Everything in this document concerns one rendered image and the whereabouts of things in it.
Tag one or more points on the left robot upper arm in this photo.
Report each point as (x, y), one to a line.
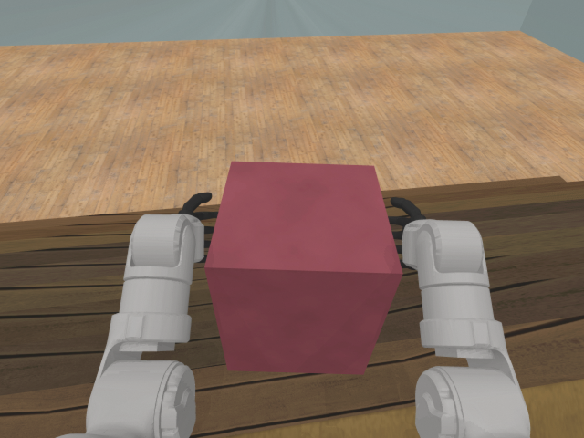
(142, 399)

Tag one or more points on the right robot hand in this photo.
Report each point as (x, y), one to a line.
(410, 209)

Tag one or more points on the right robot forearm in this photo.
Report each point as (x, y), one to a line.
(458, 319)

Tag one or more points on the carton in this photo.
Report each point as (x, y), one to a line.
(302, 267)

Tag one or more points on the left robot hand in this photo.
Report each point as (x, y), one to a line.
(191, 205)

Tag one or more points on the right robot upper arm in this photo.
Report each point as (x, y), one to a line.
(469, 402)

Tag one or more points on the left robot forearm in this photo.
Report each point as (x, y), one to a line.
(155, 295)

